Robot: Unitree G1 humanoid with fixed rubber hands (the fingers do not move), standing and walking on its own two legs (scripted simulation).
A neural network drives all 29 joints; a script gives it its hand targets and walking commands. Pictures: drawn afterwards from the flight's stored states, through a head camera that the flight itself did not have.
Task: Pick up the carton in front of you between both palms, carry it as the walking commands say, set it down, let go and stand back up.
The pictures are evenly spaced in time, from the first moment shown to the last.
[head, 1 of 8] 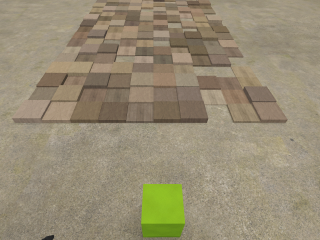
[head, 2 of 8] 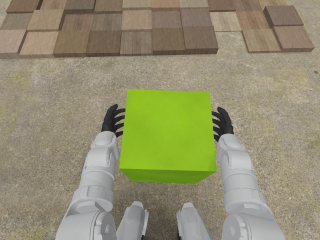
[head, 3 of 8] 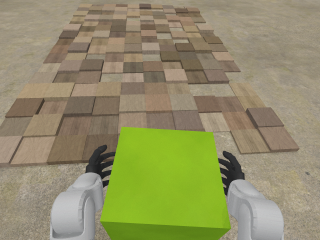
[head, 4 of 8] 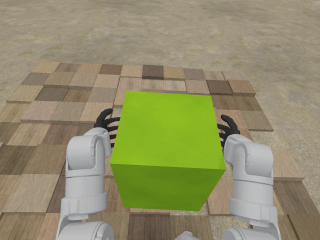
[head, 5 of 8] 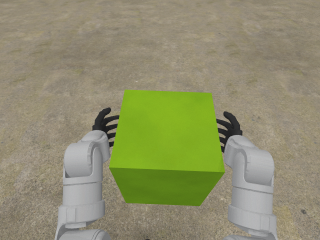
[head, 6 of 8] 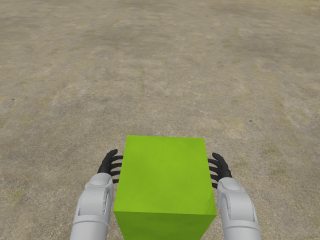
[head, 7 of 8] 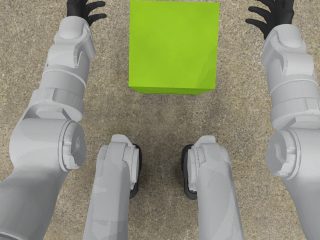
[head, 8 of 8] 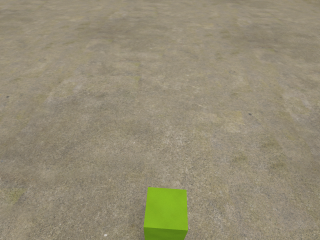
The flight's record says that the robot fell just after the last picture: no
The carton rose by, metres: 0.79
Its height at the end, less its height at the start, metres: +0.00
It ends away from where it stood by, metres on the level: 6.77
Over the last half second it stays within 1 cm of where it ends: yes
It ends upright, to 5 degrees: yes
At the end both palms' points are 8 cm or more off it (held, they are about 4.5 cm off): yes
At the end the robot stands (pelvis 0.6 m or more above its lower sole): yes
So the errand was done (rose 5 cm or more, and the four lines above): yes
